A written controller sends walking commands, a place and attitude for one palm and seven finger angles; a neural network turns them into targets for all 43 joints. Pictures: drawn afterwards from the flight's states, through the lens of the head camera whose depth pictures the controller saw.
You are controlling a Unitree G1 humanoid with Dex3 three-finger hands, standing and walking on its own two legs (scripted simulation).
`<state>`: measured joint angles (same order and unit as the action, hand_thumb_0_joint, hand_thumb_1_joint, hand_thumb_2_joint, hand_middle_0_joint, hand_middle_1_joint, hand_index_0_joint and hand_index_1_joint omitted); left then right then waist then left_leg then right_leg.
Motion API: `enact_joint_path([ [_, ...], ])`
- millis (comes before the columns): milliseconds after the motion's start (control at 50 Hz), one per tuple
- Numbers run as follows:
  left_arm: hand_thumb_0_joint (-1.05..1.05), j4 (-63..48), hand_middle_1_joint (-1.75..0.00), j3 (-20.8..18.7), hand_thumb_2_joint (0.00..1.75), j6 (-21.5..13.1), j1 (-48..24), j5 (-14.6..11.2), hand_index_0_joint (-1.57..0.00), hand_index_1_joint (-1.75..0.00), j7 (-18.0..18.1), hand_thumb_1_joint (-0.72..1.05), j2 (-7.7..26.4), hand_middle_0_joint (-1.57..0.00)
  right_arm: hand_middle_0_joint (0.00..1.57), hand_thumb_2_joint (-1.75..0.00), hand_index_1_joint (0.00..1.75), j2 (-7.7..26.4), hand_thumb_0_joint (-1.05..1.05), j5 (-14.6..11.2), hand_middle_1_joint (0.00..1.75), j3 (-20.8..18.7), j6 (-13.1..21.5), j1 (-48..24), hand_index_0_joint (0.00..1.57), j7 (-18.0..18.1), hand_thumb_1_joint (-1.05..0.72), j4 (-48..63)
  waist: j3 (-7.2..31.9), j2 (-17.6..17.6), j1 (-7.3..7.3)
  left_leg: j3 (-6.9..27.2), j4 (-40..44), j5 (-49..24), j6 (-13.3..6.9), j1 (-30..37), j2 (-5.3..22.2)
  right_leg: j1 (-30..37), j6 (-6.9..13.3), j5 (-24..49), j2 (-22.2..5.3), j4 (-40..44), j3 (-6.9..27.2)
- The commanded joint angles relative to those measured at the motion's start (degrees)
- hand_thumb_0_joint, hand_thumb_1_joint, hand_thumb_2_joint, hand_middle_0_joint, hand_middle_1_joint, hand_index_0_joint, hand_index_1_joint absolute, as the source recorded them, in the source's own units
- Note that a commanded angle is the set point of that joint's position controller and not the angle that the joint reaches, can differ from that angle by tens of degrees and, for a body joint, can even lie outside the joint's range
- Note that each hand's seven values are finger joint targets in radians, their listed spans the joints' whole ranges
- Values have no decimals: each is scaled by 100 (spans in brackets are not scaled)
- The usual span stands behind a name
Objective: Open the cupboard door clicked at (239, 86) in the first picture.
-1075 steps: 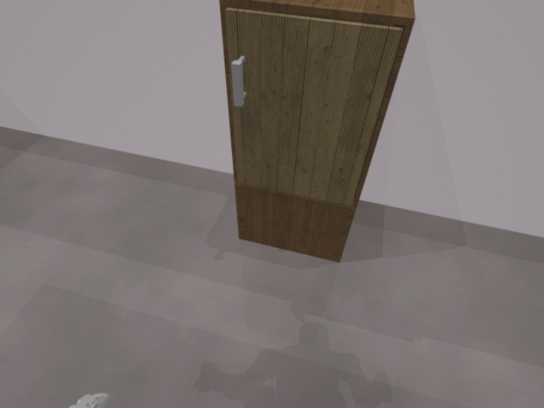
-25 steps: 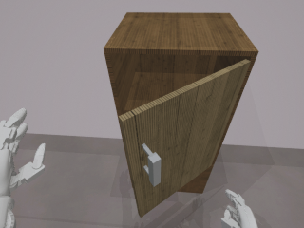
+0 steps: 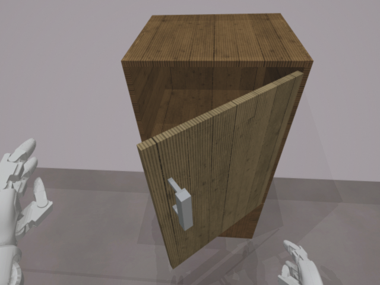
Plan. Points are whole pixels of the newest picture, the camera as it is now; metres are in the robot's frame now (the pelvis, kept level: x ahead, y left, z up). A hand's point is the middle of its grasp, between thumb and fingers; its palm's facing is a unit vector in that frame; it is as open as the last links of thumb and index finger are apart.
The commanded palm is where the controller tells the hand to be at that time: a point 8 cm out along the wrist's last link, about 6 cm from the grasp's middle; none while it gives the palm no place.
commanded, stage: step back with the hand held close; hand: left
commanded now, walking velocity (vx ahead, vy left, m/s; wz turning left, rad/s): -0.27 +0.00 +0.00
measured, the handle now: (179, 203) +0.28 +0.06 +0.04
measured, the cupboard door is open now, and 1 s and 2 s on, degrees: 39 39 39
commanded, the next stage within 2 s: stop stepping back and stand still in 1.06 s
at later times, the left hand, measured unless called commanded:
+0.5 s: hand (21, 224) +0.15 +0.28 +0.16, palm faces +0.37 -0.78 -0.50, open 7.4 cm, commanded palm +0.09 +0.32 +0.17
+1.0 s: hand out of the picture +0.08 +0.30 +0.16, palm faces +0.43 -0.78 -0.45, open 7.4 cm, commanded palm +0.01 +0.33 +0.17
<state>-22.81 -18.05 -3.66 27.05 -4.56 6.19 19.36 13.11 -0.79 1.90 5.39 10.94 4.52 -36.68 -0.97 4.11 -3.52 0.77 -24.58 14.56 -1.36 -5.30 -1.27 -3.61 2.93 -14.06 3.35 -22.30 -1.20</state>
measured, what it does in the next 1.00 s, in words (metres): walks backwards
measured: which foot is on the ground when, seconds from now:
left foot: down 0.00-1.00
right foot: down 0.00-0.74, up 0.76-1.00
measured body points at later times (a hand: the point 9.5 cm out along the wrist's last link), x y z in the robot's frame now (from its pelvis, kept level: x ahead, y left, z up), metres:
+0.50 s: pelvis -0.05 +0.02 -0.01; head -0.05 +0.02 +0.44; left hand +0.13 +0.32 +0.19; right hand +0.12 -0.23 -0.08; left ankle -0.01 +0.10 -0.74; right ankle -0.02 -0.08 -0.74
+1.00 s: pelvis -0.13 +0.03 -0.01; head -0.10 +0.06 +0.44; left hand +0.05 +0.34 +0.18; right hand +0.04 -0.18 -0.09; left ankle -0.01 +0.11 -0.74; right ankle -0.30 -0.09 -0.71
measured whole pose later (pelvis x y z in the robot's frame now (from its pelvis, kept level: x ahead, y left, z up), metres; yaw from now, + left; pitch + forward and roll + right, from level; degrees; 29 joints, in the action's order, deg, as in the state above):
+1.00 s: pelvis -0.13 +0.03 -0.01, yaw -1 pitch +6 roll -3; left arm -31.7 -26.0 -11.3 30.9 -2.5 9.6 23.8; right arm 8.6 0.8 1.5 6.4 10.3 2.8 -35.3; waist 2.0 -0.5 -0.8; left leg -0.9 -21.5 -0.9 -3.2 -28.6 0.1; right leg -7.6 0.2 -26.7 3.6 -33.8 0.7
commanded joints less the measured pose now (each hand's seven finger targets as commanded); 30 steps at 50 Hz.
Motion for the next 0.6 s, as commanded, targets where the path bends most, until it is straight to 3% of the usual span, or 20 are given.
enact_joint_path([
  [0,0,-979,-30,-1336,90,-756,-1120,69,-20,-30,118,90,1653,-20,20,-90,30,596,0,-20,30,-272,193,-692,20,32,-90,1001,-38,-437,225,403,-21,-615,-165,-345,264,-774,-148,1080,-804,770,920],
  [40,0,-706,-30,-966,90,-690,-281,93,-20,-30,41,90,1224,-20,20,-90,30,637,0,9,30,-328,58,-724,20,-17,-90,1034,177,-651,252,311,-196,-995,-178,-159,251,-804,-197,1627,-877,679,915],
  [100,0,-1081,-30,-817,90,-732,98,129,-20,-30,36,90,1117,-20,20,-90,30,699,0,21,30,-381,-40,-701,20,-27,-90,1106,704,-70,276,262,-139,-1668,-127,-129,369,-544,-218,2203,-895,261,721],
  [180,0,-1490,-30,-1145,90,-710,291,140,-20,-30,145,90,1480,-20,20,-90,30,709,0,4,30,-458,-179,-717,20,7,-90,1204,1111,-234,262,290,-190,-2231,-101,-269,476,-328,-233,2751,-882,-97,642],
  [240,0,-1707,-30,-1298,90,-726,362,132,-20,-30,205,90,1600,-20,20,-90,30,659,0,-32,30,-485,-253,-704,20,39,-90,1329,1166,-418,278,352,-224,-2183,-82,-502,507,-345,-189,2663,-862,-264,684],
  [280,0,-1778,-30,-1492,90,-770,414,122,-20,-30,259,90,1773,-20,20,-90,30,667,0,-32,30,-515,-274,-729,20,78,-90,1319,1190,-214,264,404,-183,-2104,-97,-661,531,-310,-177,2616,-878,-354,703],
  [320,0,-1772,-30,-1402,90,-777,533,123,-20,-30,275,90,1643,-20,20,-90,30,651,0,-42,30,-508,-291,-701,20,86,-90,1384,1114,-113,281,484,-119,-2022,-111,-843,579,-350,-185,2381,-799,-450,701],
  [400,0,-1672,-30,-1284,90,-787,588,157,-20,-30,291,90,1499,-20,20,-90,30,694,0,-41,30,-509,-261,-676,20,89,-90,1389,812,52,290,654,145,-1238,-190,-1373,691,-433,-231,1564,-659,-502,686],
  [480,0,-1611,-30,-1232,90,-850,439,242,-20,-30,309,90,1442,-20,20,-90,30,774,0,-24,30,-525,-197,-627,20,85,-90,1386,426,-33,329,776,360,547,-303,-2219,701,-466,-209,443,-644,-387,830],
  [500,0,-1559,-30,-1236,90,-864,424,259,-20,-30,320,90,1440,-20,20,-90,30,743,0,-24,30,-505,-186,-590,20,78,-90,1399,343,-224,351,804,385,958,-318,-2383,688,-519,-206,124,-663,-320,900],
  [580,0,-1729,-30,-1293,90,-996,167,346,-20,-30,385,90,1555,-20,20,-90,30,788,0,11,30,-528,-104,-503,20,82,-90,1356,198,-328,389,753,-52,1575,-314,-2356,547,-1130,-90,-1039,-849,116,1140],
])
